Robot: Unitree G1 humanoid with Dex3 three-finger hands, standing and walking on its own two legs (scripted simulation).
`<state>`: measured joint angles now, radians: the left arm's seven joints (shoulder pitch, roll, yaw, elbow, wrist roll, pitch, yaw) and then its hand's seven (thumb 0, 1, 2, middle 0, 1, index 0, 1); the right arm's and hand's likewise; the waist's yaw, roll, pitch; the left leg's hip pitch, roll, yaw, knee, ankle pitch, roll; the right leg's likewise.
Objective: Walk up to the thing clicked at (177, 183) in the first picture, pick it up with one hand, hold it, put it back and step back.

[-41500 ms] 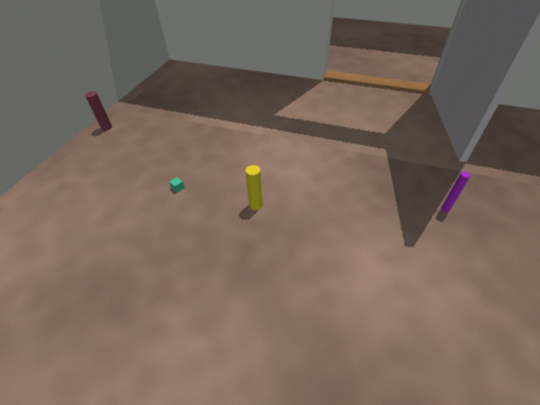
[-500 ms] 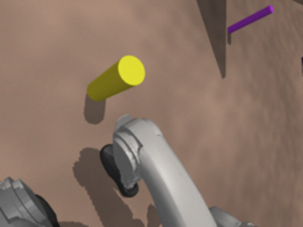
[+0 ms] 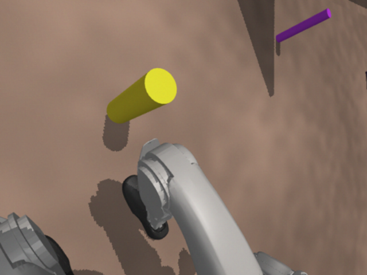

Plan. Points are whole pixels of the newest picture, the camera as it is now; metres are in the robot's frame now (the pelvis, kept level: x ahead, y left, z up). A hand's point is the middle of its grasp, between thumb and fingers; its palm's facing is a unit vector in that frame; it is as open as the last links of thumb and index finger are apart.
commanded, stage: settle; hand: left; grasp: from above
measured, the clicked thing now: out of the picture +0.44 +0.36 -0.31
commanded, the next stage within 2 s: lift in 0.70 s
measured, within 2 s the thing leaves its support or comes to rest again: leaves its support in 0.16 s
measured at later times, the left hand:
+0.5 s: hand out of the picture +0.43 +0.37 -0.21, palm faces -0.14 -0.42 -0.90, open 8.1 cm
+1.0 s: hand out of the picture +0.43 +0.36 -0.16, palm faces -0.11 -0.44 -0.89, open 8.1 cm
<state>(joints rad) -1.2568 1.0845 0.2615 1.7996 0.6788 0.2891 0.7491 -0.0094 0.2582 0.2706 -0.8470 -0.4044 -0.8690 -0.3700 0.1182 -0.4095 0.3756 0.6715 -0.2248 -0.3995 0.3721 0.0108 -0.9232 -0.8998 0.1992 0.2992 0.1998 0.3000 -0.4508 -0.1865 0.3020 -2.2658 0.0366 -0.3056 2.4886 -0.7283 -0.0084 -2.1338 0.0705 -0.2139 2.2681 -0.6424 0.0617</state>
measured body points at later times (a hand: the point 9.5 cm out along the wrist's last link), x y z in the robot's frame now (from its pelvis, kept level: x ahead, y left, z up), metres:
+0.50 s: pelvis +0.00 +0.00 +0.01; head +0.27 +0.12 +0.34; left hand +0.44 +0.39 -0.16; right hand +0.03 -0.24 -0.05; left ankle +0.06 +0.13 -0.30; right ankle +0.13 -0.12 -0.30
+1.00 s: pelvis +0.01 -0.01 +0.01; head +0.26 +0.08 +0.37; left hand +0.44 +0.38 -0.11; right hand +0.03 -0.27 -0.07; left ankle +0.06 +0.13 -0.30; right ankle +0.13 -0.12 -0.30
